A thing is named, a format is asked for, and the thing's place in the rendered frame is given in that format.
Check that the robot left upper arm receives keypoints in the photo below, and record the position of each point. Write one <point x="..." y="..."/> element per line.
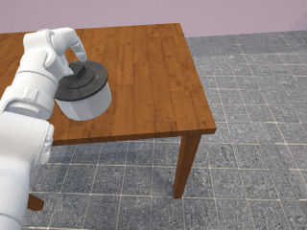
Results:
<point x="24" y="142"/>

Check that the lid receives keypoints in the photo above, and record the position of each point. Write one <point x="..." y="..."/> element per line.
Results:
<point x="91" y="82"/>

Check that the pot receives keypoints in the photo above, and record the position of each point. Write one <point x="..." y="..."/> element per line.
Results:
<point x="88" y="108"/>

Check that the robot left hand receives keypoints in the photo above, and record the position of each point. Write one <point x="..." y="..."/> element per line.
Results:
<point x="71" y="40"/>

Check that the knob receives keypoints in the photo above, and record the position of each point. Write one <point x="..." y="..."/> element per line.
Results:
<point x="78" y="71"/>

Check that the left robot forearm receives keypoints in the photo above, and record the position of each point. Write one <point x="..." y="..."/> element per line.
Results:
<point x="37" y="78"/>

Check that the table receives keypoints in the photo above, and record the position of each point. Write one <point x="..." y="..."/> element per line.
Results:
<point x="154" y="85"/>

